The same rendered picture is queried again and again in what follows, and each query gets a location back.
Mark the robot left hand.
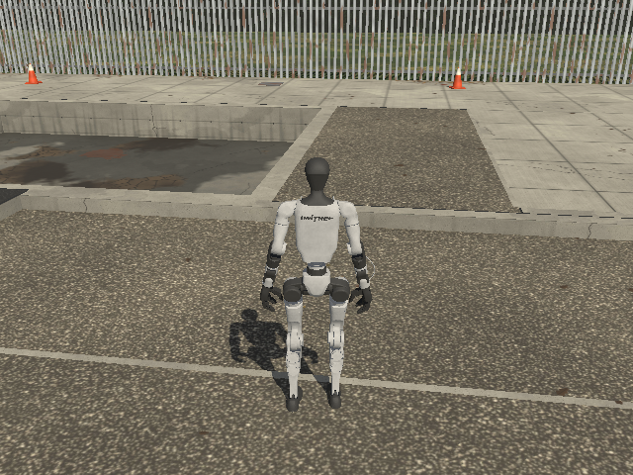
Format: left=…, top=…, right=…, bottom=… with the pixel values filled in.
left=260, top=285, right=283, bottom=312

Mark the robot torso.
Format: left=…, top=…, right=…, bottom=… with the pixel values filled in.
left=294, top=196, right=340, bottom=297

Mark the robot head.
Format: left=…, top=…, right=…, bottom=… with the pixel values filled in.
left=300, top=157, right=334, bottom=206

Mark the robot right upper arm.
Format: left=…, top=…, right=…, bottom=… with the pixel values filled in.
left=337, top=200, right=362, bottom=255

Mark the robot left upper arm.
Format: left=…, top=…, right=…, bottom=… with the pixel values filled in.
left=271, top=200, right=297, bottom=255

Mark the robot left forearm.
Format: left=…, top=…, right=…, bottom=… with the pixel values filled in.
left=262, top=240, right=281, bottom=288

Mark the robot right forearm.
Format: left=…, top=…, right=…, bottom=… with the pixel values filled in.
left=351, top=240, right=370, bottom=289

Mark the robot right hand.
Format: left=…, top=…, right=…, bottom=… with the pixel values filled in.
left=349, top=286, right=373, bottom=314

